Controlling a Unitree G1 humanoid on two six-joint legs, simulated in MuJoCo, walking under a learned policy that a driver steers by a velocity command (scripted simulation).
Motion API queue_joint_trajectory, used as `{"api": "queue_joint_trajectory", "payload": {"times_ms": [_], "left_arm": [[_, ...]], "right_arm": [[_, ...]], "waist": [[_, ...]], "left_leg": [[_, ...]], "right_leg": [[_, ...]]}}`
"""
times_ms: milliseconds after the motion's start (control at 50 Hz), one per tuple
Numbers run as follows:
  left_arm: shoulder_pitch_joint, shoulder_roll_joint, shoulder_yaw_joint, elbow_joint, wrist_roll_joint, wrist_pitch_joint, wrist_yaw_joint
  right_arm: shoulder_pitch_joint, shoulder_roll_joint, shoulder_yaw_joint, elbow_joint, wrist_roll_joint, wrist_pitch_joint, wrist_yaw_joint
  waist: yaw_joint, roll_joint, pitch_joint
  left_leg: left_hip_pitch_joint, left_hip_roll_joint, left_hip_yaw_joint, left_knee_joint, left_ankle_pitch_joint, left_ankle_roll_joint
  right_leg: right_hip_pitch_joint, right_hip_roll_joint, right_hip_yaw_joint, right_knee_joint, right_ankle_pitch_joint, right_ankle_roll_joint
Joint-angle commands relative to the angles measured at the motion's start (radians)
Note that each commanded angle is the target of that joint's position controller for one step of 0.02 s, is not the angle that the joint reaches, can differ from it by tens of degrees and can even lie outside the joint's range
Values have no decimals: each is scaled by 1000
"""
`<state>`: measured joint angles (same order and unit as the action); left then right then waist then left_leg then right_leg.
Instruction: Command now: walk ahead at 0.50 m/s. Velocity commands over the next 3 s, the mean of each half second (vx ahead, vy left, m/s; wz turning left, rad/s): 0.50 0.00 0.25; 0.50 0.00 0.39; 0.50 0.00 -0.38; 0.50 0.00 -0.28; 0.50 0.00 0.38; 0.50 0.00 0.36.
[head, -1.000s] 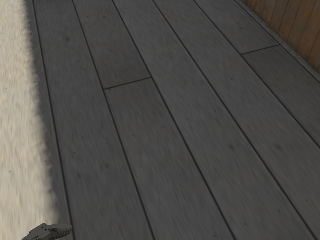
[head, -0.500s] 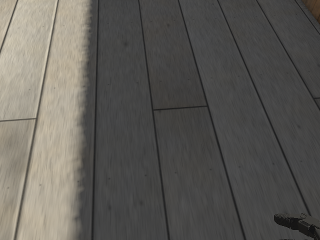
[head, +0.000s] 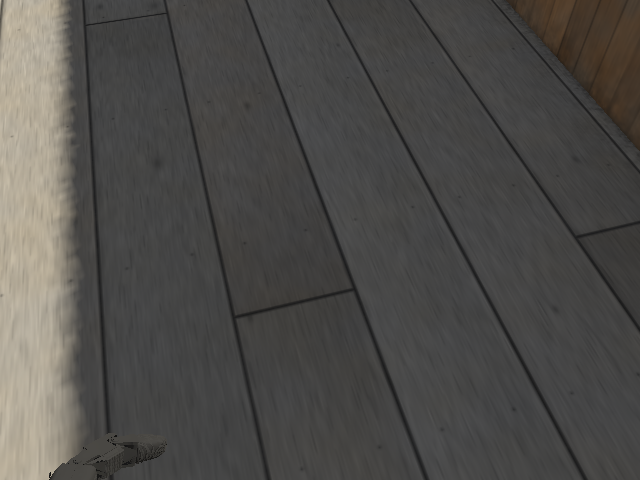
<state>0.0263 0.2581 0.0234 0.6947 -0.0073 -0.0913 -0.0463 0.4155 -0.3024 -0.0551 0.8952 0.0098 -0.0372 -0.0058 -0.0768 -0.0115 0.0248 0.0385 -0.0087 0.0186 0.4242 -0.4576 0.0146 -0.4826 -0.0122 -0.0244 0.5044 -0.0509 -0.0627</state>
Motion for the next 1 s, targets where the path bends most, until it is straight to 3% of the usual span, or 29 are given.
{"api": "queue_joint_trajectory", "payload": {"times_ms": [20, 40, 60, 80, 100, 120, 180, 240, 320, 420, 480, 500, 520, 540, 560, 580, 600, 620, 640, 660, 700, 740, 780, 840, 880, 940, 1000], "left_arm": [[399, 304, 96, 50, 7, 2, 11], [386, 200, 70, 41, -7, 3, 11], [317, 171, 59, 34, -5, 3, 15], [255, 162, 55, 26, 2, 3, 16], [214, 139, 49, 23, 8, 2, 14], [192, 121, 44, 23, 20, -4, 15], [187, 126, 50, 49, 17, -24, 16], [210, 149, 60, 81, 24, -27, 29], [218, 166, 61, 104, 18, -21, 42], [288, 190, 73, 153, 0, 10, 50], [267, 221, 85, 152, -9, 36, 61], [256, 233, 89, 146, -10, 45, 68], [238, 232, 88, 139, -9, 55, 74], [245, 210, 77, 123, 0, 55, 81], [339, 75, 31, 72, 34, 28, 63], [282, 105, 28, 66, 12, -15, 48], [179, 171, 46, 36, -29, -43, 34], [143, 164, 41, 23, -31, -58, 35], [133, 162, 45, 29, -6, -60, 42], [145, 173, 54, 32, 9, -50, 45], [172, 154, 56, 32, 20, -26, 45], [149, 130, 51, 20, 24, -10, 48], [70, 111, 44, -6, 24, -6, 50], [-8, 81, 31, -18, 15, -15, 36], [-51, 85, 29, -28, 4, -22, 25], [-101, 109, 32, -51, -1, -28, 12], [-72, 126, 36, -57, -6, -30, -2]], "right_arm": [[110, 9, 21, -90, -11, -31, 2], [33, -107, -3, -81, 9, -49, 8], [-64, -146, -16, -111, 32, -61, 13], [-115, -132, -13, -120, 27, -65, 9], [-138, -121, -17, -123, 11, -62, 6], [-110, -105, -17, -113, 10, -52, 8], [-91, -56, -10, -99, 15, -17, 4], [-168, -52, -11, -124, 11, -11, 2], [-275, -32, -3, -153, 8, -23, 22], [-400, -26, 2, -225, 9, -22, 48], [-379, -55, -13, -254, 8, -17, 64], [-319, -78, -27, -247, 8, -14, 65], [-185, -115, -52, -217, 10, -11, 61], [-7, -187, -88, -173, 15, -5, 45], [32, -305, -113, -168, 22, -3, 30], [40, -246, -91, -198, 18, -13, 32], [9, -186, -72, -196, 6, -23, 33], [-45, -158, -65, -203, 6, -29, 31], [-113, -129, -56, -215, 7, -29, 31], [-157, -103, -45, -232, -2, -30, 27], [-182, -107, -46, -247, -4, -29, 21], [-162, -134, -54, -242, 1, -32, 9], [-133, -150, -59, -232, 4, -29, -3], [-96, -131, -50, -209, 5, -25, -11], [-58, -131, -46, -183, 4, -29, -9], [-16, -137, -46, -151, 0, -26, -7], [-17, -153, -51, -131, -3, -15, -12]], "waist": [[138, -307, -405], [183, -181, -347], [174, -131, -201], [145, -48, -123], [120, -27, -67], [88, -54, -65], [64, -61, -34], [81, -44, 7], [119, -36, 33], [159, -20, 71], [118, -54, 31], [79, -72, -17], [2, -61, -90], [-76, 1, -186], [3, 261, -281], [-29, 201, -410], [-54, 141, -284], [-22, 69, -191], [21, 17, -118], [57, 35, -93], [90, 54, -74], [90, 51, -51], [65, 56, -25], [21, 90, -22], [-7, 97, -6], [-26, 91, 21], [0, 102, 20]], "left_leg": [[-629, -60, -51, 761, -81, 14], [-740, -9, -160, 856, -123, 24], [-791, 38, -134, 854, -32, 34], [-763, 85, -104, 811, 57, 30], [-733, 112, -96, 755, 112, 21], [-670, 137, -107, 729, 152, 16], [-641, 149, -109, 669, 208, -8], [-715, 140, -138, 537, 356, -22], [-670, 115, -78, 309, 553, -16], [-731, 100, -36, 186, 497, 20], [-656, 46, 33, 172, 343, 66], [-562, 9, 65, 178, 295, 87], [-382, -36, 85, 137, 315, 117], [-84, -8, -19, 106, 337, 166], [298, 256, -531, 66, 225, 346], [399, 350, -866, -106, 97, 422], [322, 319, -722, -130, 143, 359], [184, 276, -590, -129, 218, 320], [37, 236, -492, -142, 324, 292], [-63, 205, -432, -165, 410, 281], [-165, 178, -387, -201, 496, 288], [-233, 156, -330, -217, 550, 287], [-266, 124, -291, -219, 527, 259], [-282, 92, -229, -217, 441, 209], [-249, 123, -238, -220, 400, 203], [-85, 194, -265, -172, 460, 199], [38, 236, -248, -103, 667, 172]], "right_leg": [[892, -379, 680, -109, -173, -266], [854, -358, 711, -181, -308, -233], [726, -327, 565, -206, -277, -194], [591, -289, 465, -231, -173, -177], [486, -255, 392, -261, -77, -173], [423, -237, 333, -290, -28, -166], [333, -226, 209, -366, 37, -173], [345, -218, 108, -400, 81, -160], [361, -190, -27, -420, 105, -117], [545, -252, -81, -366, 170, -100], [620, -271, -120, -224, 512, -67], [620, -265, -137, -117, 675, -53], [571, -234, -167, 67, 743, -27], [378, -191, -175, 332, 573, 12], [-88, -13, -151, 712, -230, 83], [-254, 68, 79, 873, -543, 82], [-341, 3, 126, 877, -464, 54], [-324, -42, 115, 799, -374, 39], [-269, -74, 108, 702, -322, 45], [-194, -98, 112, 643, -282, 54], [-130, -99, 101, 574, -247, 83], [-124, -87, 82, 478, -183, 116], [-125, -68, 77, 327, -53, 136], [-44, -38, 58, 114, 160, 134], [-29, -37, 54, 65, 232, 117], [-127, -41, 59, 18, 145, 66], [-137, -26, 41, -1, -4, 7]]}}
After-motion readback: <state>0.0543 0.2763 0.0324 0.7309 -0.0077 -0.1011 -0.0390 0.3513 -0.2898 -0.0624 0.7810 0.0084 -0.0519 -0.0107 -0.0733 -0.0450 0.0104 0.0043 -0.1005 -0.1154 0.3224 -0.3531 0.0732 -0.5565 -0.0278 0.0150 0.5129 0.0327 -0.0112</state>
